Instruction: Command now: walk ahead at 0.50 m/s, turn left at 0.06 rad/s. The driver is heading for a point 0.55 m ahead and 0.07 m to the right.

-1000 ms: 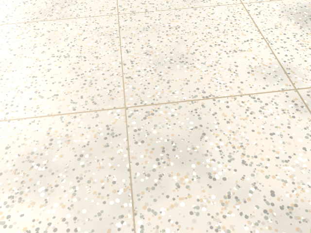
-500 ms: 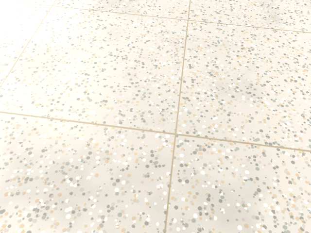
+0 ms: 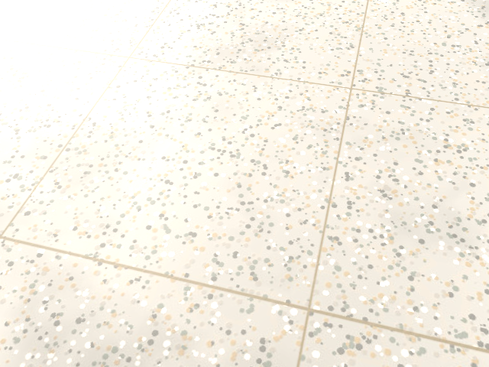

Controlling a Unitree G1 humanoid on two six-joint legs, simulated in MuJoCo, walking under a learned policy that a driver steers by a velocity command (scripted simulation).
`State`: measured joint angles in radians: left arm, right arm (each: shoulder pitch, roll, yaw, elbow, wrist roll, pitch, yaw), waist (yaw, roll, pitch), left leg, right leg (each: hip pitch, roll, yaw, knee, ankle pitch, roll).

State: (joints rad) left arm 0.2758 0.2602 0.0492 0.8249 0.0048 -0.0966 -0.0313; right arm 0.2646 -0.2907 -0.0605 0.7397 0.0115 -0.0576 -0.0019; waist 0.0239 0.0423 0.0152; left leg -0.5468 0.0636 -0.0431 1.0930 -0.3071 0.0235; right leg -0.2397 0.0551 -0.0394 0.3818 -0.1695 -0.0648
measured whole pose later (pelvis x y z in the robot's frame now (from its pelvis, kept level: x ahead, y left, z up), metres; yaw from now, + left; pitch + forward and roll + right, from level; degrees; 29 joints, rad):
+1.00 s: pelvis +0.49 -0.01 -0.01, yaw -13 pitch +2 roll +0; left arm 0.11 0.23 0.04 0.78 0.02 -0.03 -0.02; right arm 0.18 -0.29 -0.06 0.87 0.01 -0.01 -0.03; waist -0.01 0.03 0.06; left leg -0.43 0.07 -0.02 1.04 -0.52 -0.06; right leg -0.41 0.04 -0.03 0.48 -0.10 -0.07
